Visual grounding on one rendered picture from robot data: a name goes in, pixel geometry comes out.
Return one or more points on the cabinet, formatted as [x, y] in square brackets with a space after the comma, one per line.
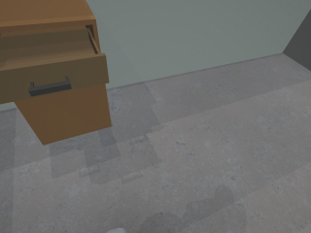
[63, 115]

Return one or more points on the drawer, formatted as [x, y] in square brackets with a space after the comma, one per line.
[49, 57]

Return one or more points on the handle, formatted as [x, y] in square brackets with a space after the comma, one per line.
[49, 88]

